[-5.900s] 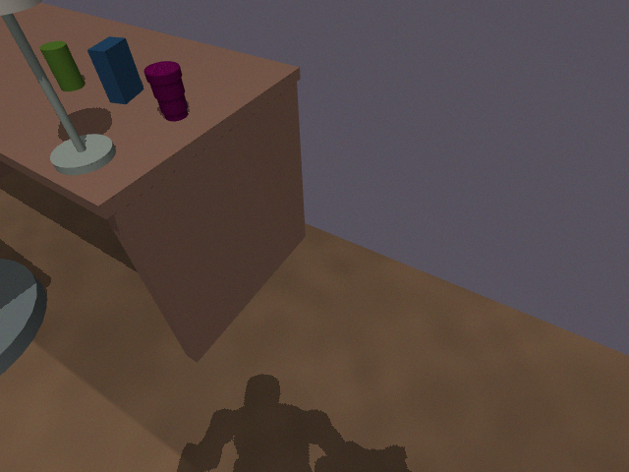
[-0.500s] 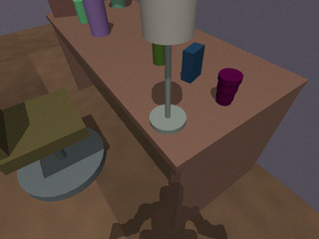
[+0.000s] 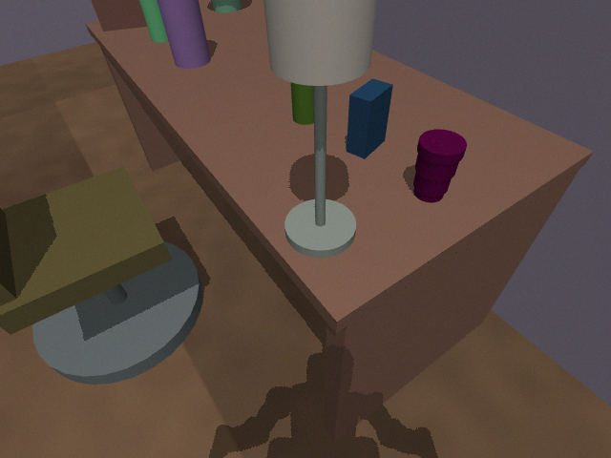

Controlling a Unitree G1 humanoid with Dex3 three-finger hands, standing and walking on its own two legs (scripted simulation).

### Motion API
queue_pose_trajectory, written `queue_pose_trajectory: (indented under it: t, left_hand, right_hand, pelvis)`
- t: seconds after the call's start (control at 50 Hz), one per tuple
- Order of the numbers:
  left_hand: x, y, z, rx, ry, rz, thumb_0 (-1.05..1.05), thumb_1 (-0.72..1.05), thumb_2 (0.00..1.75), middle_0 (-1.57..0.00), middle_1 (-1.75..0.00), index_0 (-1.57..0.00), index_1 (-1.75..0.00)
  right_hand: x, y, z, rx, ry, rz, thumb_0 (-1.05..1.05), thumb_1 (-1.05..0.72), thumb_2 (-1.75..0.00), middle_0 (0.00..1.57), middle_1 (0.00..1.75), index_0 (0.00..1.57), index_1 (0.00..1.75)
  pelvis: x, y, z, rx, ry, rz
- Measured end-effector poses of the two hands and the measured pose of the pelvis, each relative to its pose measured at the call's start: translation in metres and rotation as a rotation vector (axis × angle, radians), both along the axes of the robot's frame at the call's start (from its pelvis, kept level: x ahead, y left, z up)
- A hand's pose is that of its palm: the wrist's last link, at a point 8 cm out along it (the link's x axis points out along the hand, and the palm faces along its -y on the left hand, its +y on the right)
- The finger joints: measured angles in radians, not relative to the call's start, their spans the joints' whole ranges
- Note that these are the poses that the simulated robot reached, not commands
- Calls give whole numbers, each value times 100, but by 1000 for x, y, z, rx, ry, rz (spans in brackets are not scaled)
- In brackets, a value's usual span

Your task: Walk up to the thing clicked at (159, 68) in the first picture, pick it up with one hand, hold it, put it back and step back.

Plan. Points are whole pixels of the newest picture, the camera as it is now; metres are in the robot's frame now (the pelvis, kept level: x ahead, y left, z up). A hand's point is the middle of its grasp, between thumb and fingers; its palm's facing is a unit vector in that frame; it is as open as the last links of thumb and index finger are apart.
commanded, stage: stand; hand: right
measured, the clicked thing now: (435, 169) +0.63 -0.22 +0.02
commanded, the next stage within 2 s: walk up in 0.54 s
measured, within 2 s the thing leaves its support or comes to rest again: neither
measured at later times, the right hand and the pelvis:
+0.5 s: hand out of the picture +0.07 -0.25 -0.16, palm faces -0.03 +0.94 -0.33, open 7.4 cm; pelvis +0.00 +0.00 +0.00, yaw +0 degrees
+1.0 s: hand out of the picture +0.08 -0.49 -0.16, palm faces -0.22 +0.76 -0.62, open 7.4 cm; pelvis +0.01 -0.16 -0.04, yaw +14 degrees
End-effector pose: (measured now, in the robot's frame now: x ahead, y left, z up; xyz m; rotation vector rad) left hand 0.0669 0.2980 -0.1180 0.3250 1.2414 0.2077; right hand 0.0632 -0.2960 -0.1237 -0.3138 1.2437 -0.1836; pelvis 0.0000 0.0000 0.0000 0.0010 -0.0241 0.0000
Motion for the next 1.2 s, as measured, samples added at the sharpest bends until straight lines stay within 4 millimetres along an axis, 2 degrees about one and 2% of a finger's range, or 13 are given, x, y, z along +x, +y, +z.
queue_pose_trajectory:
  t: [0.58,0.64,0.72,0.78,0.84,0.92,0.96,1.02,1.08,1.14,1.2]
  left_hand:
    - [7,3,-1,-7,-8,0,1,90,90,-21,-30,-21,-30]
    - [16,8,-1,1,-56,27,1,90,90,-21,-30,-21,-30]
    - [26,5,1,12,-130,47,1,91,90,-21,-30,-21,-30]
    - [32,-9,-2,20,-145,42,1,91,90,-20,-30,-20,-30]
    - [41,-31,-8,29,-159,34,1,91,90,-20,-30,-20,-30]
    - [49,-75,-18,43,-208,37,1,91,90,-20,-30,-20,-30]
    - [43,-102,-19,26,-219,45,1,91,90,-20,-30,-20,-30]
    - [27,-137,-16,-21,-206,84,1,91,90,-20,-30,-21,-30]
    - [8,-159,-14,-41,-189,126,1,90,90,-21,-30,-21,-30]
    - [-8,-167,-20,-39,-188,179,1,90,90,-21,-30,-21,-30]
    - [-20,-169,-33,-12,-189,239,1,90,90,-21,-30,-21,-30]
  right_hand:
    - [0,-3,2,-20,-20,1,0,-90,-90,21,30,21,30]
    - [-16,-20,8,-86,1,15,0,-90,-90,21,31,21,30]
    - [-37,-63,20,-188,77,45,0,-90,-90,21,31,21,30]
    - [-42,-100,27,-249,103,72,0,-90,-90,21,31,21,30]
    - [-37,-141,30,-296,107,102,0,-90,-90,21,31,21,30]
    - [-15,-199,19,-342,103,145,0,-90,-90,21,31,21,30]
    - [3,-216,15,-351,92,157,0,-90,-90,21,31,21,30]
    - [36,-225,19,-328,39,198,0,-90,-90,21,30,21,30]
    - [66,-227,24,-296,-16,259,0,-90,-90,21,30,21,30]
    - [86,-230,27,-291,-54,314,0,-90,-90,21,31,21,30]
    - [96,-240,23,-315,-67,365,0,-90,-90,21,31,21,30]
  pelvis:
    - [1,-3,-3,9,9,22]
    - [-2,-16,-7,22,20,72]
    - [-1,-38,-13,26,22,106]
    - [1,-59,-20,21,23,129]
    - [4,-86,-30,12,29,154]
    - [9,-130,-48,-12,24,185]
    - [9,-146,-47,-6,10,217]
    - [11,-161,-37,13,-2,249]
    - [18,-173,-32,17,1,275]
    - [27,-185,-36,9,2,306]
    - [34,-200,-48,17,-4,341]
